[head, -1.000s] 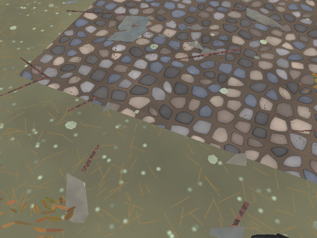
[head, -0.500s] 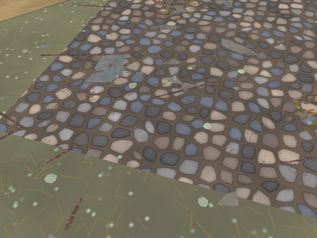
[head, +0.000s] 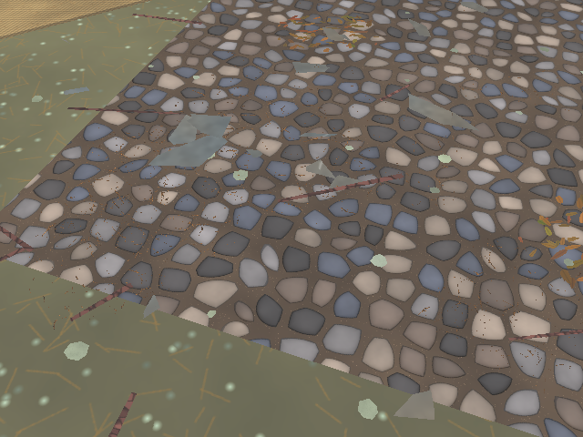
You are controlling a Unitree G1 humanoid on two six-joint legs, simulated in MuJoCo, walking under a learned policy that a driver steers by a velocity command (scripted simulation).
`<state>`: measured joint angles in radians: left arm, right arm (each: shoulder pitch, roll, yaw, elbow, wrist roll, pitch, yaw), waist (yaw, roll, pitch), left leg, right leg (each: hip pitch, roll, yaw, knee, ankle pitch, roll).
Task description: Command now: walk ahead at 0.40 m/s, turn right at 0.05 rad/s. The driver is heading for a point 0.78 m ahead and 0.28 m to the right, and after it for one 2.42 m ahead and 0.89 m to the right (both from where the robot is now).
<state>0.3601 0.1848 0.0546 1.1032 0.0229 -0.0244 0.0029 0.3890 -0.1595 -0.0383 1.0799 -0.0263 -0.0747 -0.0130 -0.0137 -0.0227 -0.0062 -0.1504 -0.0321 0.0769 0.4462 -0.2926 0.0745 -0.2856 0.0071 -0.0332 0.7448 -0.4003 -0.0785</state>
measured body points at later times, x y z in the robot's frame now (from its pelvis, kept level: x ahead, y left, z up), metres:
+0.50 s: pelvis +0.24 -0.05 -0.01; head +0.27 -0.06 +0.43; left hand +0.38 +0.18 -0.15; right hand +0.22 -0.30 -0.16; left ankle +0.15 +0.09 -0.63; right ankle +0.29 -0.09 -0.74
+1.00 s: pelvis +0.53 -0.09 -0.02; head +0.57 -0.11 +0.43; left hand +0.64 +0.17 -0.15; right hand +0.61 -0.40 -0.10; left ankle +0.66 -0.05 -0.74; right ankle +0.32 -0.10 -0.67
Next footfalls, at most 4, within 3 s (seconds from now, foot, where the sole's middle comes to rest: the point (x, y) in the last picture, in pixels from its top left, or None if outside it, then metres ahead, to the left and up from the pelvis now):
0.38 right None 0.33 -0.10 -0.78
0.94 left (317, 372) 0.70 -0.06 -0.78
1.42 right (438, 358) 0.74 -0.37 -0.78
1.90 left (352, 344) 0.78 -0.16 -0.78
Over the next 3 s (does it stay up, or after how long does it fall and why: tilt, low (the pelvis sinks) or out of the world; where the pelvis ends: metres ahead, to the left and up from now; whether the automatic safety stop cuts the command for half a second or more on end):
stays up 0.68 -0.22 0.01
